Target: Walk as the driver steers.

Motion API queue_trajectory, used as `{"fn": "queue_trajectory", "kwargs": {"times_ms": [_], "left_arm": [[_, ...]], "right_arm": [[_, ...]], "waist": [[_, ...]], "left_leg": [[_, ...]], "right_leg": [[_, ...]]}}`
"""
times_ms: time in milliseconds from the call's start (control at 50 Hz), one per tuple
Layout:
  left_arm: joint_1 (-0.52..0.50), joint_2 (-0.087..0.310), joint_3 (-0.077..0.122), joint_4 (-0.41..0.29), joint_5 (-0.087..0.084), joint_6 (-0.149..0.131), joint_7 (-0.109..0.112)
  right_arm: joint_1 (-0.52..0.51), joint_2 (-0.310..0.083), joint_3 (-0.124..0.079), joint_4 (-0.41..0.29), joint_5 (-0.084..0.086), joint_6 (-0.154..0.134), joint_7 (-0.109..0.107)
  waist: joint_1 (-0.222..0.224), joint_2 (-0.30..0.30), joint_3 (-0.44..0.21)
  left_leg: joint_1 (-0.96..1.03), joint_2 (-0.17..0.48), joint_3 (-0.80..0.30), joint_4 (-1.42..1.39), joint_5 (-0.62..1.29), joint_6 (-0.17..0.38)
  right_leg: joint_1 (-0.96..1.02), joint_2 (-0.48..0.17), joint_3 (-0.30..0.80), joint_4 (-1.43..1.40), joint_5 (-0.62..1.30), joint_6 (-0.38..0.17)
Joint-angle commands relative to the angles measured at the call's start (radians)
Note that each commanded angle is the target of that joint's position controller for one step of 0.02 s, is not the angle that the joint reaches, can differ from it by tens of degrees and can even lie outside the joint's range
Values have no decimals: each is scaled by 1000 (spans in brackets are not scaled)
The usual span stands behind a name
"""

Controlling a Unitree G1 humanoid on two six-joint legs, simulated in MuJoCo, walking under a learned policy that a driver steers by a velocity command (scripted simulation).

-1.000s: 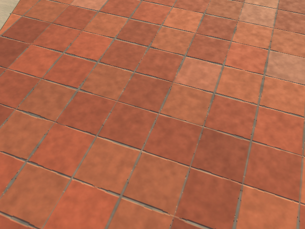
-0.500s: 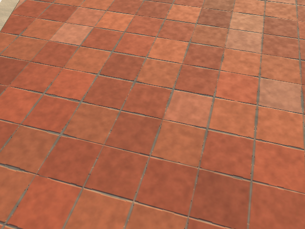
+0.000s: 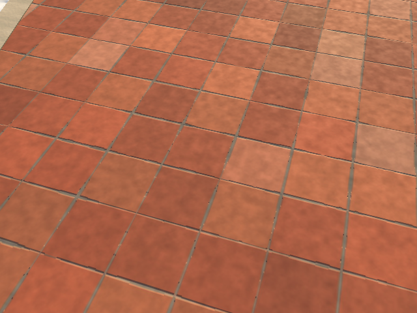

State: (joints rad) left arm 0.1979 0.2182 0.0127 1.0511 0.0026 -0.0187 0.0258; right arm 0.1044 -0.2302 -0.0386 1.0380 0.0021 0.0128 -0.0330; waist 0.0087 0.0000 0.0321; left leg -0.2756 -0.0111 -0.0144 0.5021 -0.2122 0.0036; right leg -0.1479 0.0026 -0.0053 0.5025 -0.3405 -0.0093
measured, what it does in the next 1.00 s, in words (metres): stands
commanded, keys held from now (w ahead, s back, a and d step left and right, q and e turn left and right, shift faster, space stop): shift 1.00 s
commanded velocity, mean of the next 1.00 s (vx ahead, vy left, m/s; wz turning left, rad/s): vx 0.00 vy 0.00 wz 0.00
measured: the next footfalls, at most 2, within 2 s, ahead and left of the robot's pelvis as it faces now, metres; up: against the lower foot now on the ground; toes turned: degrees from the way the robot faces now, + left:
left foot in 1.54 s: +0.18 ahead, +0.17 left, +0.00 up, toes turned +6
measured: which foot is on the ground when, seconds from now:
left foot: down 0.00-1.00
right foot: down 0.00-1.00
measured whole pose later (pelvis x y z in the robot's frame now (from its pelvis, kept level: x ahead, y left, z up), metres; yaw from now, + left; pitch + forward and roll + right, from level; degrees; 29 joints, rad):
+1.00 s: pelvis +0.00 -0.01 +0.00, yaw +1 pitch -1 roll +0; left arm 0.32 0.18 0.01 1.09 0.00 -0.02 0.03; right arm 0.17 -0.20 -0.03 1.14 0.00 0.02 -0.05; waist 0.00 0.00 0.03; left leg -0.27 0.00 -0.03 0.48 -0.20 -0.01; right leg -0.13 0.02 -0.02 0.46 -0.32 -0.02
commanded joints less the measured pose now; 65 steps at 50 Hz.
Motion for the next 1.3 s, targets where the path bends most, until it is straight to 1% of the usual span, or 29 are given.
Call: {"fn": "queue_trajectory", "kwargs": {"times_ms": [20, 240, 540, 860, 1200, 1220, 1240, 1260, 1280, 1300], "left_arm": [[43, 108, 19, -17, 1, -4, 3], [65, 100, 16, 3, 3, -2, 7], [126, 77, 11, 22, 3, -5, 10], [184, 54, 10, 28, 1, -7, 10], [222, 39, 12, 26, -1, -9, 9], [260, 46, 17, 42, -5, -5, 12], [267, 93, 34, 35, -18, -2, 16], [319, 137, 49, 31, -29, -7, 18], [319, 198, 70, 22, -38, -23, 20], [296, 188, 71, 5, -25, -44, 20]], "right_arm": [[-6, -106, -19, -21, 0, -4, -5], [-10, -99, -21, 24, -1, 0, -9], [28, -84, -16, 65, -2, -1, -14], [76, -68, -10, 79, 0, -2, -18], [109, -57, -8, 80, 2, -3, -21], [139, -45, -7, 95, 5, -2, -22], [141, -59, -15, 92, 16, -4, -20], [67, -76, -21, 54, 19, -17, -14], [-31, -43, -10, -5, 33, -43, 0], [-96, -57, -14, -41, 37, -66, 11]], "waist": [[-1, -10, -55], [-5, -7, -26], [-9, -3, 2], [-10, -3, 12], [-9, -4, 18], [-4, -23, -26], [6, -70, 8], [46, -116, 79], [67, -220, 162], [71, -177, 217]], "left_leg": [[146, 43, -44, -30, 275, 49], [141, 42, -43, -53, 211, 38], [124, 40, -41, -71, 153, 30], [115, 40, -40, -72, 155, 26], [113, 41, -39, -67, 171, 22], [117, 2, 7, -30, -42, 25], [30, -41, 54, 46, -317, 29], [-143, -39, 60, 146, -410, 32], [-294, 1, 74, 306, -267, 39], [-441, 72, 5, 429, -239, 49]], "right_leg": [[-90, -48, 39, -96, 281, -23], [-99, -41, 33, -126, 197, -22], [-116, -34, 28, -150, 127, -23], [-118, -32, 27, -155, 137, -26], [-113, -32, 28, -154, 164, -28], [-90, -25, 29, -174, -60, -47], [-97, -55, 94, -204, -362, -92], [-79, -159, 247, -292, -601, -158], [-55, -335, 468, -421, -668, -241], [-14, -413, 568, -464, -559, -280]]}}
Velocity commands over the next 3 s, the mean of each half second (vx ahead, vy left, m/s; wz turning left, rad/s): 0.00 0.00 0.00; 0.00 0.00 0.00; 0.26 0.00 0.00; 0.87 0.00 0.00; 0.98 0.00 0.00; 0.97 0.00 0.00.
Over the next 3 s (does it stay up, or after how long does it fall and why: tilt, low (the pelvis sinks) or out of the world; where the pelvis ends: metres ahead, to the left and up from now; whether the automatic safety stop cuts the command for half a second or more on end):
stays up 1.39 0.06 -0.03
